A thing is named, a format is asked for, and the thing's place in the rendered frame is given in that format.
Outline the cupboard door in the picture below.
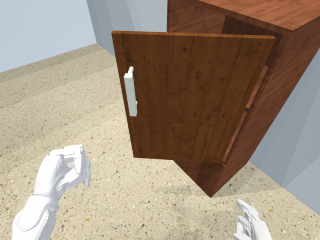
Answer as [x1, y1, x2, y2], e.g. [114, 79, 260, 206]
[111, 30, 276, 163]

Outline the left robot forearm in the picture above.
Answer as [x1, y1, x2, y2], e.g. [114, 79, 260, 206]
[11, 194, 60, 240]

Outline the right robot hand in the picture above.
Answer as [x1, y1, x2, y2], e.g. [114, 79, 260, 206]
[233, 199, 273, 240]

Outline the left robot hand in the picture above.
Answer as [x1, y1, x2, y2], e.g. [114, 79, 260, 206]
[33, 144, 91, 202]

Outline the handle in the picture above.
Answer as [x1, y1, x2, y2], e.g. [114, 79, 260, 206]
[124, 66, 138, 117]

